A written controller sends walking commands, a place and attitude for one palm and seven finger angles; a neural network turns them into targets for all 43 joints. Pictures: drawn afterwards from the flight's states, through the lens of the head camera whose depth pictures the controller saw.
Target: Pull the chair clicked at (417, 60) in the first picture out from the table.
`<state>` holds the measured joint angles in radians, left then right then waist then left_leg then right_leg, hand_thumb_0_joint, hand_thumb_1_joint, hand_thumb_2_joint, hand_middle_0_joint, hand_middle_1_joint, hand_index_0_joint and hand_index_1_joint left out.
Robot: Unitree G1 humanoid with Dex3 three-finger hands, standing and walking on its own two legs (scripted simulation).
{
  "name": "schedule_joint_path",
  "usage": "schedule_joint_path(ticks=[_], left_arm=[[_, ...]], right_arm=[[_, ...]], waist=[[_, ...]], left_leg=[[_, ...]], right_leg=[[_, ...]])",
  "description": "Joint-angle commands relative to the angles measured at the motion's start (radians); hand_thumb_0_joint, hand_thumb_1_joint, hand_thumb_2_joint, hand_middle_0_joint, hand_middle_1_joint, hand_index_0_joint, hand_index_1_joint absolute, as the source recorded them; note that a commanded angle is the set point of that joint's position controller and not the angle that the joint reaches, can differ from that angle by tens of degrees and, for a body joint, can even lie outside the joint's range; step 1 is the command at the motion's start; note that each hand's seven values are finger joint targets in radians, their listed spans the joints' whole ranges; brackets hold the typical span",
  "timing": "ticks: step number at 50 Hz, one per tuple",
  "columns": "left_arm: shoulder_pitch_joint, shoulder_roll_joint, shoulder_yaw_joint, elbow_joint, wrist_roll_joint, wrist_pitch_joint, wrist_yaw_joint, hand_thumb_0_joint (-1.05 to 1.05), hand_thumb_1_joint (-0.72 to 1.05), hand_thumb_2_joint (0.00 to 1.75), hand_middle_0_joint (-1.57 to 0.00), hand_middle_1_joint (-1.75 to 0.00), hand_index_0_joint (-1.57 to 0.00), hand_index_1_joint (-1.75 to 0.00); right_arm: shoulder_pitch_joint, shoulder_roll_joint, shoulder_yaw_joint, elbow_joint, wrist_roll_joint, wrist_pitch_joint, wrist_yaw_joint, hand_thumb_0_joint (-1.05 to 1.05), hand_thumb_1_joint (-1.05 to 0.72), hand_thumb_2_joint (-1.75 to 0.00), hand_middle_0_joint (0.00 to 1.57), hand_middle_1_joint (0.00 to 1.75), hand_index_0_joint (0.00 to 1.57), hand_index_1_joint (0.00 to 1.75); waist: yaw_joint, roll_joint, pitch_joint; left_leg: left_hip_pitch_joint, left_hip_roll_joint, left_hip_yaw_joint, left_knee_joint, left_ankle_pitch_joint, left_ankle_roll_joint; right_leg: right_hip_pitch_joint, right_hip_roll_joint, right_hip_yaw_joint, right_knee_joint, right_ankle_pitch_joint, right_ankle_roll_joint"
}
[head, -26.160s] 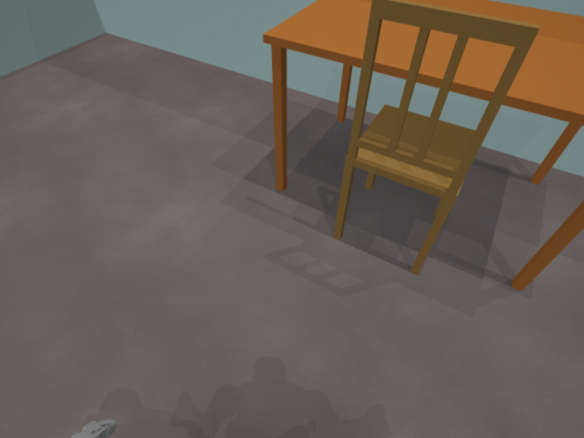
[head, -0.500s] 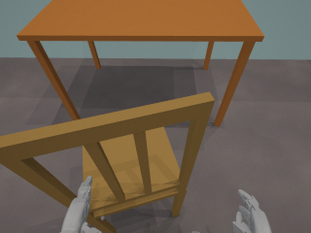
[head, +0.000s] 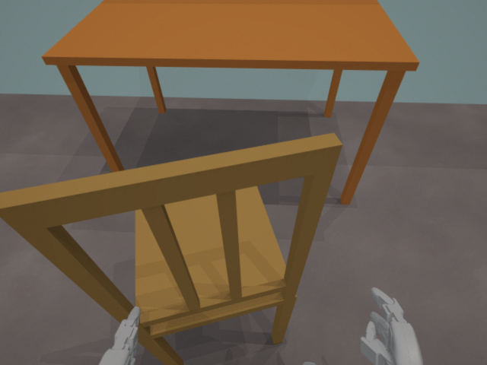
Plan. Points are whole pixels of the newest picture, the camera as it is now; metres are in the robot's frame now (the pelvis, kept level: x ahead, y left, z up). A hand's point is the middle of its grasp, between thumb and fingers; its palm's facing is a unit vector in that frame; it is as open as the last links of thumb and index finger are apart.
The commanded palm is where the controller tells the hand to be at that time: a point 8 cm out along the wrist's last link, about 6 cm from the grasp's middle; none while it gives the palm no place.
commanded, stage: draw the hand back to the body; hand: left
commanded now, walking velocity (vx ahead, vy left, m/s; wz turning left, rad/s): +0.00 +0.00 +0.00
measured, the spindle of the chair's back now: (178, 267) +0.28 +0.13 +0.01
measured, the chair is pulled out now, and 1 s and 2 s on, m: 0.57 0.57 0.56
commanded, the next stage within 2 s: step back with the hand held close in 1.66 s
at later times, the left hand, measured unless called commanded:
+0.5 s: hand (121, 355) +0.14 +0.16 +0.07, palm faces -0.01 -0.99 -0.10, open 17.5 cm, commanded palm +0.09 +0.23 +0.09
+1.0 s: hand (77, 321) +0.16 +0.21 +0.11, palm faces +0.18 -0.87 -0.46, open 12.8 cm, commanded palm +0.13 +0.27 +0.18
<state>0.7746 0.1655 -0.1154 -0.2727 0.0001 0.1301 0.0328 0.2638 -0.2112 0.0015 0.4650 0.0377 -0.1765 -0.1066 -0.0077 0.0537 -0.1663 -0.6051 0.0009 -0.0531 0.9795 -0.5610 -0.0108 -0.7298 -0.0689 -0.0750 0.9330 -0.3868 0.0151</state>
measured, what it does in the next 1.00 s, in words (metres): stands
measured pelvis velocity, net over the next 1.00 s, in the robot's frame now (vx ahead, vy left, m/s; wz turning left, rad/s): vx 0.02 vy -0.01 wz -0.02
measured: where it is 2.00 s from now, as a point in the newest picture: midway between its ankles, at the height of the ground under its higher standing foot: outside the picture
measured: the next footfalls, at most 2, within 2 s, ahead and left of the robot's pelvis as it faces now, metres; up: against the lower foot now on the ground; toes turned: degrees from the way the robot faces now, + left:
none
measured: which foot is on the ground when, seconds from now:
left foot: down 0.00-1.00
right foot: down 0.00-1.00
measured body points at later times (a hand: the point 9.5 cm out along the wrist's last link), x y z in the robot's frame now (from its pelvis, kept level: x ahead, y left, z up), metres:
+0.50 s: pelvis -0.02 +0.00 -0.01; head +0.01 -0.02 +0.43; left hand +0.13 +0.21 +0.08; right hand +0.18 -0.23 -0.08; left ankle -0.04 +0.13 -0.68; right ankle +0.04 -0.13 -0.68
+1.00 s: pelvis +0.02 -0.01 +0.05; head +0.01 -0.04 +0.49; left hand +0.15 +0.25 +0.14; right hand +0.19 -0.24 -0.04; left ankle -0.04 +0.13 -0.68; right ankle +0.04 -0.13 -0.68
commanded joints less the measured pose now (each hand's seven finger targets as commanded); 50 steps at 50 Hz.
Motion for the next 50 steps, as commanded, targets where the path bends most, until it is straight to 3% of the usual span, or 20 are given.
schedule_joint_path(ticks=[1,4,5,7,10,12,14,16,17,22,25,29,30,31,32,33,37,43,49,50], left_arm=[[0.072,0.082,0.054,-0.224,-0.006,-0.077,0.0,0.0,-0.55,0.2,0.0,0.0,0.0,0.0],[0.144,0.082,0.058,-0.234,-0.006,-0.088,-0.006,0.0,-0.55,0.2,0.0,0.0,0.0,0.0],[0.065,-0.006,0.051,-0.34,-0.124,-0.198,-0.029,0.0,-0.55,0.2,0.0,0.0,0.0,0.0],[0.078,0.088,0.14,-0.304,-0.14,-0.288,-0.043,0.0,-0.55,0.2,0.0,0.0,0.0,0.0],[0.066,0.065,0.128,-0.328,-0.157,-0.401,-0.08,0.0,-0.55,0.2,0.0,0.0,0.0,0.0],[0.061,0.078,0.142,-0.311,-0.161,-0.465,-0.105,0.0,-0.55,0.2,0.0,0.0,0.0,0.0],[0.076,0.089,0.166,-0.272,-0.175,-0.526,-0.145,0.0,-0.55,0.2,0.0,0.0,0.0,0.0],[0.045,0.102,0.176,-0.267,-0.194,-0.576,-0.199,0.0,-0.55,0.2,0.0,0.0,0.0,0.0],[0.078,0.126,0.213,-0.241,-0.199,-0.561,-0.209,0.0,-0.55,0.2,0.0,0.0,0.0,0.0],[0.052,0.162,0.3,-0.329,-0.257,-0.445,-0.203,0.0,-0.55,0.2,0.0,0.0,0.0,0.0],[0.007,0.173,0.33,-0.356,-0.284,-0.433,-0.195,0.0,-0.51,0.22,-0.01,-0.01,-0.01,-0.01],[-0.041,0.214,0.381,-0.363,-0.292,-0.439,-0.193,0.0,-0.37,0.29,-0.02,-0.04,-0.02,-0.04],[0.029,0.389,0.452,-0.362,-0.106,-0.327,-0.031,0.0,-0.33,0.31,-0.03,-0.05,-0.03,-0.05],[0.025,0.27,0.369,-0.452,-0.092,-0.282,0.03,0.0,-0.3,0.32,-0.04,-0.05,-0.04,-0.05],[0.004,0.288,0.381,-0.451,-0.07,-0.246,0.075,0.0,-0.26,0.34,-0.04,-0.06,-0.04,-0.06],[0.007,0.261,0.361,-0.421,-0.059,-0.222,0.101,0.0,-0.22,0.36,-0.04,-0.07,-0.04,-0.07],[-0.063,0.328,0.426,-0.427,-0.047,-0.195,0.156,0.0,-0.08,0.43,-0.07,-0.1,-0.07,-0.1],[-0.14,0.358,0.476,-0.453,-0.036,-0.205,0.179,0.0,0.14,0.53,-0.1,-0.14,-0.1,-0.14],[-0.199,0.388,0.524,-0.466,-0.035,-0.222,0.183,0.0,0.36,0.64,-0.13,-0.19,-0.13,-0.19],[-0.212,0.391,0.529,-0.479,-0.033,-0.227,0.182,0.0,0.39,0.65,-0.13,-0.19,-0.13,-0.19]], right_arm=[[-0.079,-0.1,-0.053,-0.177,-0.001,-0.067,-0.02,0.0,-0.9,-0.9,0.2,0.3,0.2,0.3],[-0.086,-0.094,-0.059,-0.179,0.003,-0.069,-0.02,0.0,-0.9,-0.9,0.2,0.3,0.2,0.3],[-0.078,-0.085,-0.051,-0.172,0.003,-0.097,-0.019,0.0,-0.9,-0.9,0.2,0.3,0.2,0.3],[-0.079,-0.095,-0.063,-0.13,0.005,-0.118,-0.017,0.0,-0.9,-0.9,0.2,0.3,0.2,0.3],[-0.073,-0.087,-0.063,-0.112,0.013,-0.143,0.0,0.0,-0.9,-0.9,0.2,0.3,0.2,0.3],[-0.094,-0.086,-0.071,-0.098,0.013,-0.151,0.016,0.0,-0.9,-0.9,0.2,0.3,0.2,0.3],[-0.111,-0.083,-0.076,-0.091,0.018,-0.146,0.031,0.0,-0.9,-0.9,0.2,0.3,0.2,0.3],[-0.133,-0.085,-0.074,-0.096,0.025,-0.145,0.044,0.0,-0.9,-0.9,0.2,0.3,0.2,0.3],[-0.149,-0.085,-0.076,-0.104,0.031,-0.137,0.046,0.0,-0.9,-0.9,0.2,0.3,0.2,0.3],[-0.164,-0.08,-0.06,-0.145,0.051,-0.115,0.017,0.0,-0.9,-0.9,0.2,0.3,0.2,0.3],[-0.144,-0.077,-0.051,-0.125,0.052,-0.132,0.002,0.0,-0.9,-0.9,0.2,0.3,0.2,0.3],[-0.136,-0.08,-0.043,-0.095,0.053,-0.165,-0.005,0.0,-0.9,-0.9,0.2,0.3,0.2,0.3],[-0.13,-0.078,-0.042,-0.105,0.022,-0.13,-0.025,0.0,-0.9,-0.9,0.2,0.3,0.2,0.3],[-0.114,-0.062,-0.025,-0.129,0.015,-0.12,-0.031,0.0,-0.9,-0.9,0.2,0.3,0.2,0.3],[-0.124,-0.062,-0.025,-0.112,0.015,-0.107,-0.037,0.0,-0.9,-0.9,0.2,0.3,0.2,0.3],[-0.124,-0.056,-0.016,-0.1,0.012,-0.093,-0.044,0.0,-0.9,-0.9,0.2,0.3,0.2,0.3],[-0.153,-0.066,-0.011,-0.08,0.004,-0.07,-0.057,0.0,-0.9,-0.9,0.2,0.3,0.2,0.3],[-0.161,-0.068,-0.003,-0.036,-0.004,-0.087,-0.052,0.0,-0.9,-0.9,0.2,0.3,0.2,0.3],[-0.179,-0.081,-0.011,0.005,-0.012,-0.118,-0.04,0.0,-0.9,-0.9,0.2,0.3,0.2,0.3],[-0.178,-0.082,-0.012,0.01,-0.014,-0.124,-0.037,0.0,-0.9,-0.9,0.2,0.3,0.2,0.3]], waist=[[-0.015,-0.068,-0.05],[-0.005,-0.056,-0.059],[-0.015,-0.092,-0.034],[0.002,-0.069,-0.051],[0.001,-0.001,-0.072],[0.008,-0.004,-0.065],[0.009,-0.056,-0.061],[0.008,-0.042,-0.056],[0.024,-0.04,-0.066],[0.035,-0.035,-0.088],[0.023,-0.062,-0.061],[0.026,-0.015,-0.034],[0.085,0.05,-0.061],[0.053,0.071,0.001],[0.055,0.07,0.016],[0.047,0.062,0.058],[0.054,0.009,0.101],[0.057,0.085,0.104],[0.061,0.037,0.087],[0.061,0.051,0.066]], left_leg=[[-0.098,-0.023,0.023,-0.155,0.23,0.022],[-0.104,-0.023,0.022,-0.149,0.24,0.019],[-0.128,-0.033,0.021,-0.118,0.253,0.014],[-0.146,-0.029,0.02,-0.1,0.251,0.012],[-0.126,-0.03,0.025,-0.091,0.252,0.004],[-0.148,-0.024,0.019,-0.08,0.253,0.003],[-0.18,-0.021,0.021,-0.063,0.229,0.002],[-0.199,-0.019,0.021,-0.058,0.193,0.004],[-0.193,-0.018,0.021,-0.069,0.188,0.006],[-0.133,-0.015,0.015,-0.127,0.17,0.012],[-0.103,-0.011,0.011,-0.145,0.186,0.012],[-0.041,-0.006,0.01,-0.183,0.219,0.007],[0.013,0.019,0.018,-0.266,0.201,-0.006],[0.026,0.012,0.02,-0.302,0.19,-0.009],[0.041,0.015,0.02,-0.309,0.19,-0.007],[0.066,0.015,0.026,-0.321,0.199,-0.005],[0.155,0.024,0.023,-0.387,0.243,-0.003],[0.284,0.02,0.033,-0.478,0.34,-0.004],[0.367,0.025,0.037,-0.526,0.427,0.001],[0.386,0.024,0.042,-0.528,0.447,0.004]], right_leg=[[0.178,0.032,-0.012,-0.136,0.045,-0.026],[0.181,0.033,-0.014,-0.122,0.06,-0.031],[0.145,0.041,-0.037,-0.112,0.08,-0.029],[0.153,0.041,-0.016,-0.1,0.075,-0.036],[0.121,0.043,-0.024,-0.067,0.062,-0.035],[0.117,0.041,-0.015,-0.055,0.064,-0.039],[0.11,0.039,-0.007,-0.044,0.047,-0.035],[0.104,0.034,0.007,-0.043,0.003,-0.034],[0.134,0.034,0.016,-0.055,-0.01,-0.038],[0.216,0.033,0.017,-0.113,-0.039,-0.03],[0.236,0.036,0.019,-0.151,-0.026,-0.024],[0.256,0.042,0.005,-0.181,0.011,-0.025],[0.367,0.014,0.06,-0.221,0.006,-0.048],[0.375,0.008,0.03,-0.237,0.014,-0.045],[0.391,0.013,0.029,-0.257,0.01,-0.048],[0.39,0.016,0.022,-0.275,0.017,-0.045],[0.473,0.019,0.03,-0.354,0.07,-0.047],[0.577,0.017,0.038,-0.421,0.189,-0.048],[0.636,0.017,0.031,-0.454,0.296,-0.041],[0.649,0.014,0.03,-0.456,0.322,-0.04]])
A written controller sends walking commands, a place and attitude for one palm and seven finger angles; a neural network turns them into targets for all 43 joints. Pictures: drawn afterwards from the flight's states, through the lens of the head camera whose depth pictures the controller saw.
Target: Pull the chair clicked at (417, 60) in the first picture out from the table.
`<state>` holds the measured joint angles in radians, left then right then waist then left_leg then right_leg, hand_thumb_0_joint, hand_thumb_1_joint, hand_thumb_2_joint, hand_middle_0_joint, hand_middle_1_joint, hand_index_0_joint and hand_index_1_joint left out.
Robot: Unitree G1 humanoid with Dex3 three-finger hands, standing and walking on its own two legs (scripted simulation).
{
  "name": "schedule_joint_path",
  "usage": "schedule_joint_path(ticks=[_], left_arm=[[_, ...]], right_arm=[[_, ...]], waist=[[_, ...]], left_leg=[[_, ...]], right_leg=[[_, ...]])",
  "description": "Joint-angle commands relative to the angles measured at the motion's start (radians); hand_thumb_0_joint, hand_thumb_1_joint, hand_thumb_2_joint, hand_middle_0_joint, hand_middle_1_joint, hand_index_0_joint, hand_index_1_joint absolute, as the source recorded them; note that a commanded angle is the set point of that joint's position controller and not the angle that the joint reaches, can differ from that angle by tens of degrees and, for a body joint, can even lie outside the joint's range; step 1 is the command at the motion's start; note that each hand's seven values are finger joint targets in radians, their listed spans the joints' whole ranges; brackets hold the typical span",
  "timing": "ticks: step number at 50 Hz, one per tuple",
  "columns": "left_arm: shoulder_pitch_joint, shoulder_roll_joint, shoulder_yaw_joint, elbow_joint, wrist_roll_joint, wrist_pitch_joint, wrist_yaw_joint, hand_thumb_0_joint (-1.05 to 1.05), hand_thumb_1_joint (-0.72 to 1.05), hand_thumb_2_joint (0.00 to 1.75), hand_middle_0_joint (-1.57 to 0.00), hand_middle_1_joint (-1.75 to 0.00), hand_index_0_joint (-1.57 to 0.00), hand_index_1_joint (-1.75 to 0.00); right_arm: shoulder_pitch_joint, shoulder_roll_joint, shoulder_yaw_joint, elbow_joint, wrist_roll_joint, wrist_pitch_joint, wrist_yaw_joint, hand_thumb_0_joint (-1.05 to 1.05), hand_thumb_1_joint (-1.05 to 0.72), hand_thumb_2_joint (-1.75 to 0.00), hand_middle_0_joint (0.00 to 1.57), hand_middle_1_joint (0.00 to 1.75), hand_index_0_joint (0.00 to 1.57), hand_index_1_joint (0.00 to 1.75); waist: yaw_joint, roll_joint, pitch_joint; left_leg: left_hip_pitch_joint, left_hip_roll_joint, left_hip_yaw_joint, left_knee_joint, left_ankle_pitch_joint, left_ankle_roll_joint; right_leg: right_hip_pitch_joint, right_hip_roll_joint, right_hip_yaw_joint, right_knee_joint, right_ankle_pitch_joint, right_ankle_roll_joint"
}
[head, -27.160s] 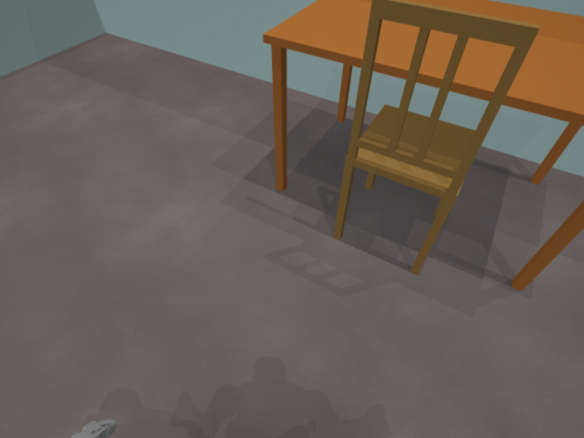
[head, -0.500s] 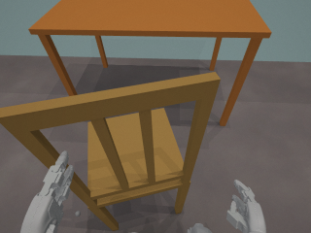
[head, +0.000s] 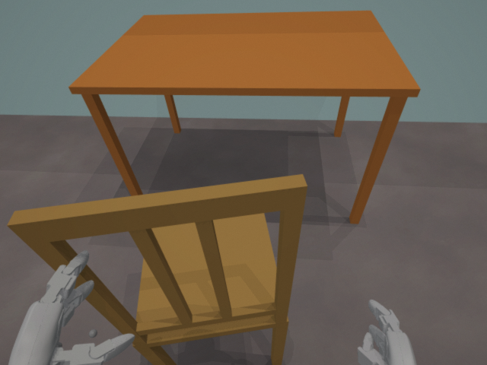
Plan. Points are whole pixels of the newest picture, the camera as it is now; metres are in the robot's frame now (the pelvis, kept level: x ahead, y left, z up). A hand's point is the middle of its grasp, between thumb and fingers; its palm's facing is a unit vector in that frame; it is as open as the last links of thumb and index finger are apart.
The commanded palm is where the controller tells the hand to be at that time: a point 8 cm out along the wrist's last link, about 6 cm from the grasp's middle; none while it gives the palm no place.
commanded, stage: draw the hand back to the body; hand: left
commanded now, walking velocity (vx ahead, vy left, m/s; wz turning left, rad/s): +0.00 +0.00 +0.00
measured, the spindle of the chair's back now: (168, 283) +0.26 +0.18 -0.03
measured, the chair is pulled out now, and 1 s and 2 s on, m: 0.57 0.56 0.56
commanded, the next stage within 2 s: step back with the hand held close in 0.66 s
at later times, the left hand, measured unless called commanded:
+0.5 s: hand (57, 302) +0.16 +0.26 +0.11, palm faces +0.38 -0.78 -0.50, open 6.9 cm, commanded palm +0.13 +0.30 +0.19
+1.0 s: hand (47, 298) +0.17 +0.28 +0.11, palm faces +0.33 -0.78 -0.53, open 6.7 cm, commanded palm +0.12 +0.31 +0.19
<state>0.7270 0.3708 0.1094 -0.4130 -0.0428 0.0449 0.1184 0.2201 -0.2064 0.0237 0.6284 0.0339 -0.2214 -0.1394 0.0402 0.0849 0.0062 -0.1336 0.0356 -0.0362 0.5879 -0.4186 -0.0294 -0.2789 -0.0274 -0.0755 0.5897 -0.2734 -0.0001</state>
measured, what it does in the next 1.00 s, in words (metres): stands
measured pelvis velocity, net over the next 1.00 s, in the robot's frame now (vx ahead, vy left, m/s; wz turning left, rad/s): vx -0.02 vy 0.01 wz -0.01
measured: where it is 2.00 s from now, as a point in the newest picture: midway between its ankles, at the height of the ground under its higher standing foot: outside the picture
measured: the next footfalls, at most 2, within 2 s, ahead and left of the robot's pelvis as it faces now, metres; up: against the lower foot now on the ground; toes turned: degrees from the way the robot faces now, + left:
none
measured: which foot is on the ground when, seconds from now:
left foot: down 0.00-1.00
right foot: down 0.00-1.00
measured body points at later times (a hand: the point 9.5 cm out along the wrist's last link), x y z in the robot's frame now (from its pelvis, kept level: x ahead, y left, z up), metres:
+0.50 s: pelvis +0.00 +0.00 +0.01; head +0.00 -0.03 +0.46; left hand +0.14 +0.30 +0.14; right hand +0.21 -0.21 -0.07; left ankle -0.06 +0.14 -0.73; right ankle +0.03 -0.12 -0.73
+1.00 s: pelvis -0.02 +0.01 +0.01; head +0.02 -0.01 +0.46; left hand +0.15 +0.32 +0.14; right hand +0.18 -0.21 -0.07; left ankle -0.06 +0.14 -0.73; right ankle +0.03 -0.12 -0.73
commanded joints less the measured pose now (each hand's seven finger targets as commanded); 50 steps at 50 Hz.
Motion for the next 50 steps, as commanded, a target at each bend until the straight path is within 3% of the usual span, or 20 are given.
schedule_joint_path(ticks=[1,5,8,11,12,14,18,21,26,27,31,32,38,39,40,41,42,44,47,50], left_arm=[[-0.176,0.19,0.313,-0.335,0.01,-0.143,0.098,0.0,0.43,0.67,-0.13,-0.2,-0.13,-0.2],[-0.239,0.188,0.323,-0.334,0.011,-0.155,0.093,0.0,0.57,0.74,-0.16,-0.23,-0.16,-0.23],[-0.289,0.194,0.341,-0.311,0.008,-0.164,0.088,0.0,0.68,0.8,-0.17,-0.26,-0.17,-0.26],[-0.346,0.243,0.379,-0.36,0.005,-0.175,0.088,0.0,0.79,0.85,-0.19,-0.28,-0.19,-0.28],[-0.368,0.26,0.389,-0.371,0.005,-0.169,0.088,0.0,0.83,0.87,-0.19,-0.29,-0.19,-0.29],[-0.392,0.27,0.399,-0.369,0.002,-0.172,0.09,0.0,0.9,0.9,-0.2,-0.3,-0.2,-0.3],[-0.388,0.238,0.369,-0.386,0.007,-0.169,0.086,0.0,0.9,0.9,-0.2,-0.3,-0.2,-0.3],[-0.376,0.248,0.384,-0.381,0.007,-0.17,0.09,0.0,0.9,0.9,-0.2,-0.3,-0.2,-0.3],[-0.378,0.25,0.387,-0.388,0.011,-0.169,0.091,0.0,0.9,0.9,-0.2,-0.3,-0.2,-0.3],[-0.375,0.248,0.387,-0.386,0.012,-0.161,0.089,0.0,0.9,0.9,-0.2,-0.3,-0.2,-0.3],[-0.383,0.25,0.385,-0.384,0.014,-0.165,0.09,0.0,0.9,0.9,-0.2,-0.3,-0.2,-0.3],[-0.382,0.25,0.385,-0.386,0.015,-0.158,0.088,0.0,0.9,0.9,-0.2,-0.3,-0.2,-0.3],[-0.384,0.243,0.381,-0.372,0.017,-0.159,0.087,0.0,0.9,0.9,-0.2,-0.3,-0.2,-0.3],[-0.449,0.226,0.345,-0.379,0.016,-0.16,0.084,0.0,0.9,0.9,-0.2,-0.3,-0.2,-0.3],[-0.625,0.398,0.504,-0.377,-0.02,-0.214,0.07,0.0,0.9,0.9,-0.2,-0.3,-0.2,-0.3],[-0.55,0.317,0.453,-0.294,-0.011,-0.215,0.056,0.0,0.9,0.9,-0.2,-0.3,-0.2,-0.3],[-0.564,0.315,0.445,-0.334,-0.014,-0.224,0.048,0.0,0.9,0.9,-0.2,-0.3,-0.2,-0.3],[-0.452,0.261,0.413,-0.343,-0.012,-0.236,0.05,0.0,0.9,0.9,-0.2,-0.3,-0.2,-0.3],[-0.337,0.256,0.412,-0.411,-0.01,-0.249,0.063,0.0,0.9,0.9,-0.2,-0.3,-0.2,-0.3],[-0.268,0.27,0.443,-0.447,-0.006,-0.249,0.077,0.0,0.9,0.9,-0.2,-0.3,-0.2,-0.3]], right_arm=[[-0.134,-0.087,-0.034,-0.147,-0.011,-0.082,-0.002,0.0,-0.9,-0.9,0.2,0.3,0.2,0.3],[-0.141,-0.095,-0.035,-0.131,-0.013,-0.094,0.007,0.0,-0.9,-0.9,0.2,0.3,0.2,0.3],[-0.145,-0.099,-0.037,-0.119,-0.014,-0.097,0.014,0.0,-0.9,-0.9,0.2,0.3,0.2,0.3],[-0.15,-0.107,-0.035,-0.12,-0.019,-0.101,0.019,0.0,-0.9,-0.9,0.2,0.3,0.2,0.3],[-0.163,-0.108,-0.03,-0.114,-0.019,-0.104,0.022,0.0,-0.9,-0.9,0.2,0.3,0.2,0.3],[-0.156,-0.11,-0.03,-0.113,-0.019,-0.109,0.022,0.0,-0.9,-0.9,0.2,0.3,0.2,0.3],[-0.164,-0.107,-0.021,-0.111,-0.02,-0.121,0.032,0.0,-0.9,-0.9,0.2,0.3,0.2,0.3],[-0.162,-0.111,-0.025,-0.11,-0.022,-0.122,0.035,0.0,-0.9,-0.9,0.2,0.3,0.2,0.3],[-0.161,-0.113,-0.026,-0.109,-0.023,-0.123,0.038,0.0,-0.9,-0.9,0.2,0.3,0.2,0.3],[-0.173,-0.113,-0.025,-0.106,-0.021,-0.124,0.04,0.0,-0.9,-0.9,0.2,0.3,0.2,0.3],[-0.163,-0.112,-0.025,-0.108,-0.022,-0.12,0.039,0.0,-0.9,-0.9,0.2,0.3,0.2,0.3],[-0.175,-0.114,-0.023,-0.105,-0.022,-0.122,0.04,0.0,-0.9,-0.9,0.2,0.3,0.2,0.3],[-0.163,-0.108,-0.019,-0.109,-0.021,-0.118,0.039,0.0,-0.9,-0.9,0.2,0.3,0.2,0.3],[-0.161,-0.119,-0.018,-0.105,-0.022,-0.119,0.039,0.0,-0.9,-0.9,0.2,0.3,0.2,0.3],[-0.128,-0.14,-0.041,-0.143,0.0,-0.069,0.033,0.0,-0.9,-0.9,0.2,0.3,0.2,0.3],[-0.125,-0.125,-0.04,-0.135,-0.007,-0.047,0.032,0.0,-0.9,-0.9,0.2,0.3,0.2,0.3],[-0.141,-0.129,-0.04,-0.15,-0.004,-0.04,0.033,0.0,-0.9,-0.9,0.2,0.3,0.2,0.3],[-0.133,-0.127,-0.038,-0.163,-0.013,-0.02,0.033,0.0,-0.9,-0.9,0.2,0.3,0.2,0.3],[-0.154,-0.121,-0.04,-0.186,-0.013,-0.005,0.034,0.0,-0.9,-0.9,0.2,0.3,0.2,0.3],[-0.139,-0.114,-0.051,-0.197,-0.016,0.015,0.035,0.0,-0.9,-0.9,0.2,0.3,0.2,0.3]], waist=[[0.013,0.018,-0.109],[0.012,0.03,-0.102],[0.01,-0.006,-0.096],[0.018,0.011,-0.134],[0.018,0.056,-0.12],[0.019,0.029,-0.124],[0.024,0.101,-0.109],[0.025,0.057,-0.126],[0.027,0.055,-0.131],[0.025,0.084,-0.115],[0.028,0.061,-0.129],[0.027,0.104,-0.108],[0.03,0.074,-0.104],[0.015,0.065,-0.097],[-0.01,-0.026,0.061],[-0.019,-0.092,0.039],[-0.019,-0.028,0.006],[-0.015,0.027,-0.078],[-0.011,0.113,-0.19],[-0.011,0.024,-0.229]], left_leg=[[-0.079,-0.01,0.027,-0.14,0.319,0.023],[-0.041,-0.01,0.029,-0.16,0.349,0.024],[-0.026,-0.01,0.031,-0.167,0.358,0.029],[-0.002,-0.009,0.029,-0.175,0.389,0.03],[-0.011,-0.013,0.027,-0.177,0.385,0.026],[-0.003,-0.01,0.026,-0.182,0.385,0.028],[-0.003,-0.009,0.022,-0.197,0.391,0.021],[0.006,-0.004,0.021,-0.194,0.412,0.024],[0.004,0.001,0.017,-0.196,0.421,0.021],[-0.009,0.0,0.015,-0.2,0.408,0.017],[0.0,0.005,0.013,-0.201,0.405,0.019],[-0.018,0.002,0.01,-0.206,0.385,0.015],[-0.022,0.007,0.008,-0.21,0.383,0.015],[-0.017,0.007,0.005,-0.21,0.374,0.016],[-0.073,0.039,-0.006,-0.216,0.287,0.038],[-0.068,0.036,-0.011,-0.219,0.251,0.038],[-0.042,0.028,-0.003,-0.224,0.254,0.039],[-0.015,0.038,0.0,-0.224,0.346,0.035],[-0.008,0.054,-0.015,-0.213,0.488,0.035],[-0.05,0.067,-0.026,-0.178,0.547,0.033]], right_leg=[[0.206,-0.029,0.03,-0.117,0.224,-0.023],[0.214,-0.03,0.025,-0.13,0.252,-0.018],[0.222,-0.031,0.028,-0.144,0.269,-0.015],[0.25,-0.035,0.027,-0.141,0.301,-0.014],[0.252,-0.034,0.038,-0.146,0.292,-0.018],[0.252,-0.036,0.029,-0.147,0.29,-0.013],[0.253,-0.037,0.022,-0.149,0.271,-0.015],[0.26,-0.037,0.018,-0.145,0.293,-0.014],[0.26,-0.039,0.018,-0.14,0.291,-0.016],[0.257,-0.037,0.028,-0.144,0.273,-0.019],[0.255,-0.041,0.019,-0.144,0.265,-0.017],[0.249,-0.038,0.029,-0.149,0.238,-0.021],[0.246,-0.041,0.018,-0.15,0.228,-0.021],[0.232,-0.041,0.017,-0.147,0.226,-0.019],[0.114,-0.075,0.148,-0.212,0.284,-0.021],[0.127,-0.096,0.143,-0.222,0.278,-0.024],[0.137,-0.098,0.162,-0.218,0.305,-0.026],[0.2,-0.105,0.13,-0.177,0.373,-0.023],[0.271,-0.104,0.108,-0.111,0.469,-0.016],[0.296,-0.108,0.091,-0.083,0.535,-0.013]])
